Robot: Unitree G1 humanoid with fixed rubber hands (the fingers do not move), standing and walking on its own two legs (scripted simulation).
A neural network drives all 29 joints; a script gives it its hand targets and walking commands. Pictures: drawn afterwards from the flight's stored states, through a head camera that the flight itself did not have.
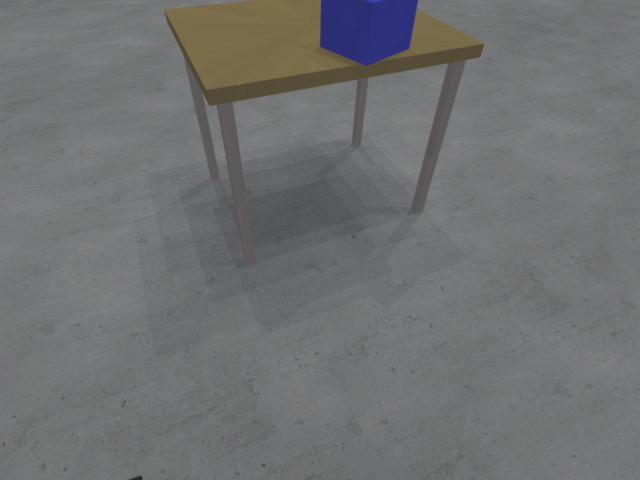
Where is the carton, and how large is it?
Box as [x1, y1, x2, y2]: [320, 0, 417, 65]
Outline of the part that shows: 321,0 320,46 365,65 408,48 417,0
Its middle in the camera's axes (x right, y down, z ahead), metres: +0.15 -0.67 +1.19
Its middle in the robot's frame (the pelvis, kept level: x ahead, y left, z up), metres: +1.35 -0.16 +0.09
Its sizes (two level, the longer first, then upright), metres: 0.210 0.199 0.166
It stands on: a table, 0.78 m high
